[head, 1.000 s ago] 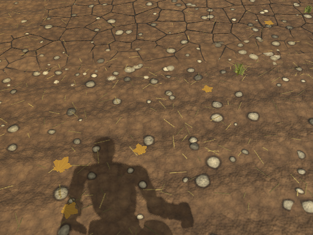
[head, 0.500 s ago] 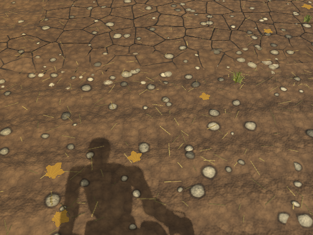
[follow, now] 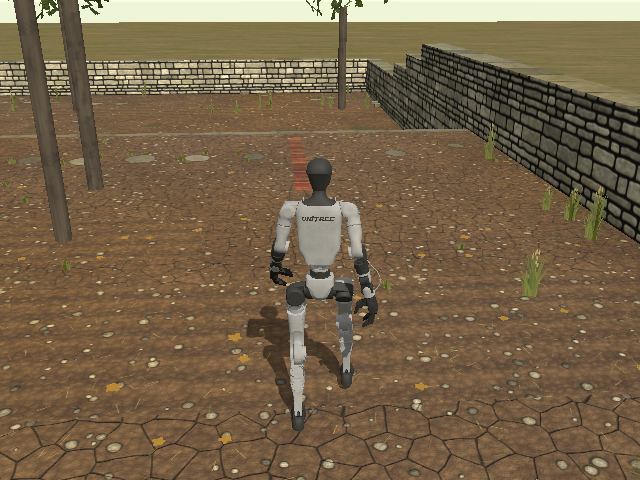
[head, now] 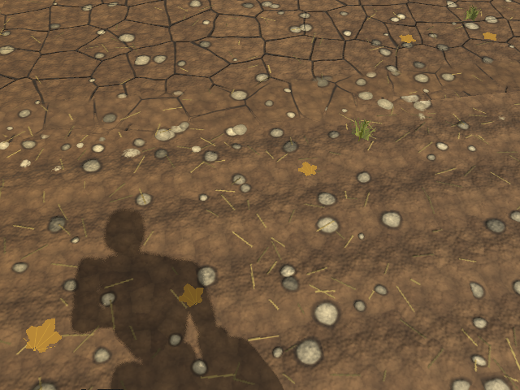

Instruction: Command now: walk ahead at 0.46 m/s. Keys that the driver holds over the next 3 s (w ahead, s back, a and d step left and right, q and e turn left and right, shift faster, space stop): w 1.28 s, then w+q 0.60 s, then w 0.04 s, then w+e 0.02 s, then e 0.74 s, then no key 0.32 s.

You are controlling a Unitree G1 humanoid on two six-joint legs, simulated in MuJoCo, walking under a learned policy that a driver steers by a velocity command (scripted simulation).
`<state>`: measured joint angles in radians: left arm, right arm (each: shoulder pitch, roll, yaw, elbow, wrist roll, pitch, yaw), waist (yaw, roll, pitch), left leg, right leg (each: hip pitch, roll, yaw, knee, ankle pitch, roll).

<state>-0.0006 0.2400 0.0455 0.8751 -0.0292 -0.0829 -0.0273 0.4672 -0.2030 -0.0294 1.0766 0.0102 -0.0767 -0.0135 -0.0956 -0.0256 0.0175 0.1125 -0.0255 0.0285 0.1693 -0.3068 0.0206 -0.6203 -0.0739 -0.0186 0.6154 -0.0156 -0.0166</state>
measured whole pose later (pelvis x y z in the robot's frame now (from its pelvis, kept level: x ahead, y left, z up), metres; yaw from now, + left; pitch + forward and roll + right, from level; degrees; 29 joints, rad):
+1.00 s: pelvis +0.57 +0.02 +0.01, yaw +0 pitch +1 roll +1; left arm 0.11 0.27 0.07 0.90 -0.01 -0.08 0.01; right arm 0.35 -0.23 -0.05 1.00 0.00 -0.09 0.01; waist -0.06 -0.04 0.00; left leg -0.07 -0.07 0.06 0.22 -0.17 0.06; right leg -0.69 -0.14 0.04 0.80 -0.02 -0.01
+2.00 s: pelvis +1.14 +0.05 +0.01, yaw +19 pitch +1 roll +0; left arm 0.12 0.29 0.07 0.85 0.00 -0.11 0.01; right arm 0.26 -0.25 -0.07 0.83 0.00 -0.06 0.02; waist -0.02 -0.03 0.04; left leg -0.22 -0.11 -0.01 0.35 -0.16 0.10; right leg -0.61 -0.13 0.05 1.06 -0.28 0.02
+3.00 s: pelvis +1.35 +0.12 +0.00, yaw -5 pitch +1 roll -1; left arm 0.17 0.28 0.06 0.71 -0.01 0.05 0.02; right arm 0.21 -0.24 -0.04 0.77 0.00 0.00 -0.03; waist -0.03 -0.02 0.02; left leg -0.27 0.02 -0.02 0.49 -0.24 0.00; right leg -0.32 0.01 0.06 0.68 -0.37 0.08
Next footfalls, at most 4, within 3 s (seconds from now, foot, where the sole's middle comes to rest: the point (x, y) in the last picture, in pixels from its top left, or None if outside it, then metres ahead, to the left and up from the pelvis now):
0.10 right None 0.25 -0.13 -0.78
0.68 left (207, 359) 0.57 0.10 -0.78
1.22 right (282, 251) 0.89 -0.13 -0.78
1.78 left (195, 186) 1.17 0.12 -0.78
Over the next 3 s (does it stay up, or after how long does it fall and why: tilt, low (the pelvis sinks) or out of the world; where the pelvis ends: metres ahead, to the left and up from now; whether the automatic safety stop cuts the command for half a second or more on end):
stays up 1.35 0.12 0.00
